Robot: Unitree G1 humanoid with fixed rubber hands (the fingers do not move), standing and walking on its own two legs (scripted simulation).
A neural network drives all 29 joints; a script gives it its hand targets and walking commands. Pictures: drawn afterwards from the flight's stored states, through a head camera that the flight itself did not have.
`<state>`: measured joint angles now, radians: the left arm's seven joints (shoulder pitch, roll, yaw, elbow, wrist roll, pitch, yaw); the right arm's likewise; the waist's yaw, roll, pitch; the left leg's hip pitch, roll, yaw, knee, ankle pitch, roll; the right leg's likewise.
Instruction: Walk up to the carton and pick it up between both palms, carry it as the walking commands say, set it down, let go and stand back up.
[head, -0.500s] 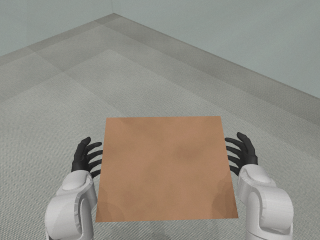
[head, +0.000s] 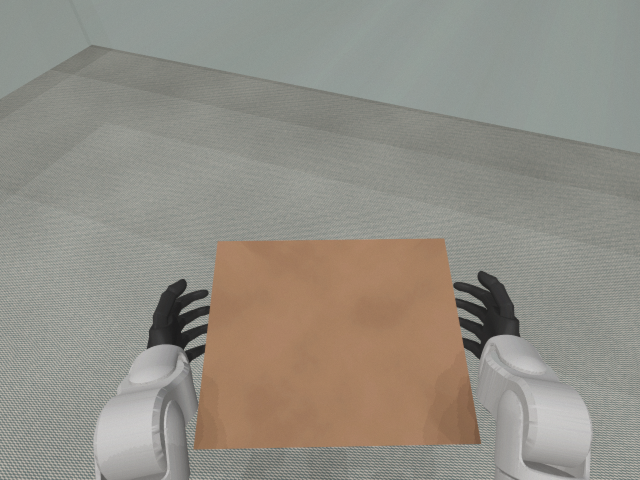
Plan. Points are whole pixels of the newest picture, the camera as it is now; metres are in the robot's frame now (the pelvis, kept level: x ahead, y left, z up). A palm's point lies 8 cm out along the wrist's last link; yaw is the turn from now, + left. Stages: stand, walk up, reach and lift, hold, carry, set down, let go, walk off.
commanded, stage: carry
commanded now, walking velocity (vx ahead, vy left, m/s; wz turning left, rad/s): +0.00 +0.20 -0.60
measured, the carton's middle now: (331, 348) +0.27 +0.00 +0.01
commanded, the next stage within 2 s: none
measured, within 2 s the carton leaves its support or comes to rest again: neither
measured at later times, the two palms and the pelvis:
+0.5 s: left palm (172, 334) +0.26 +0.17 +0.08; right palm (500, 435) +0.15 -0.15 +0.08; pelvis -0.01 +0.09 +0.00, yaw -18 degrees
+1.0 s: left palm (173, 305) +0.30 +0.18 +0.09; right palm out of the picture +0.09 -0.10 +0.08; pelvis +0.01 +0.19 -0.01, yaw -37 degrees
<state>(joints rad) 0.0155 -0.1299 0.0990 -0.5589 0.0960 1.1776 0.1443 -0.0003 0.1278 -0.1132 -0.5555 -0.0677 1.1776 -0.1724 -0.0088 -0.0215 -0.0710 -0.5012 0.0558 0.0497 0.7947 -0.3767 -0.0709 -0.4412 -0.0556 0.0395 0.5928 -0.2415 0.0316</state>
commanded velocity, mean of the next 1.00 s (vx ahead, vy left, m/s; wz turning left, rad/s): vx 0.00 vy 0.20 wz -0.60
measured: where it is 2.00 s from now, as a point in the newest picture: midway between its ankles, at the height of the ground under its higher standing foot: outside the picture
